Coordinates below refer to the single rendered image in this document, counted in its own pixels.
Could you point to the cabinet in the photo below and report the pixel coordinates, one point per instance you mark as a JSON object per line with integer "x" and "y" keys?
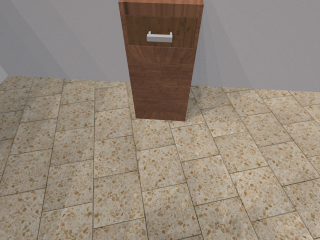
{"x": 161, "y": 76}

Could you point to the drawer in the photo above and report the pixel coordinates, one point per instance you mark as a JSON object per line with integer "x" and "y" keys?
{"x": 182, "y": 28}

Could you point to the handle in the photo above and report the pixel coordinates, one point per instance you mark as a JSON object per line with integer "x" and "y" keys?
{"x": 159, "y": 37}

